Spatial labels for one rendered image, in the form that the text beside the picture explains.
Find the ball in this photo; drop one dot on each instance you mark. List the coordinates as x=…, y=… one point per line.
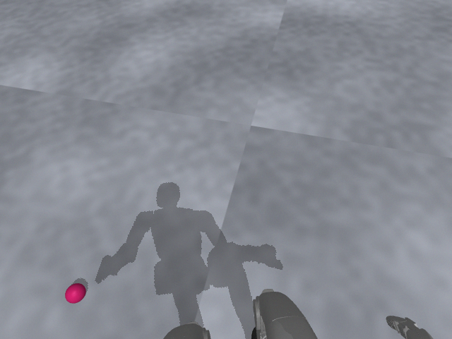
x=75, y=293

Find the right robot hand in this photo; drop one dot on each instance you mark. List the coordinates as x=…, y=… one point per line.
x=407, y=328

